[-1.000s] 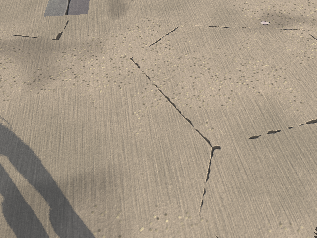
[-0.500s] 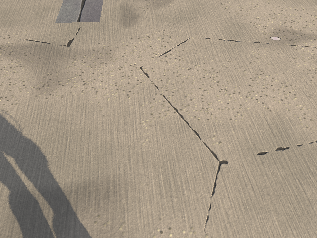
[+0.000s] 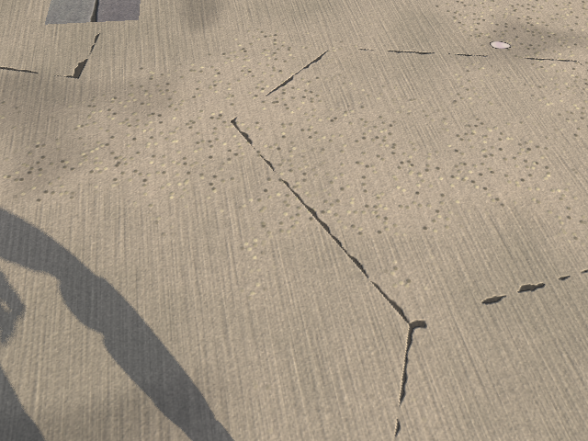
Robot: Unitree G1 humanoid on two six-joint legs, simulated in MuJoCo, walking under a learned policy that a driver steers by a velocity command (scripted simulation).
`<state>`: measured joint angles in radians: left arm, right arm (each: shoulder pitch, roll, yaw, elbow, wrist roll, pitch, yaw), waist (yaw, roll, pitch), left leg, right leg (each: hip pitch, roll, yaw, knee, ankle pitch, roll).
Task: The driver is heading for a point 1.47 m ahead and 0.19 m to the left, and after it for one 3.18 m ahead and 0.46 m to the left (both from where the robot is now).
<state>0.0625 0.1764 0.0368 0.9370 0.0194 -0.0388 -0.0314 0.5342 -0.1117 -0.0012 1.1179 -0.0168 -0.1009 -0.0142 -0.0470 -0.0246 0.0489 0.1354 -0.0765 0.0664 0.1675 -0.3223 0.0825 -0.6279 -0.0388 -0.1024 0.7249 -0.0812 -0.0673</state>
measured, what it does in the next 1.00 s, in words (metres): walks ahead: right foot, then left foot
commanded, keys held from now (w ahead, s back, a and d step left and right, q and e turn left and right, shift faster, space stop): w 1.00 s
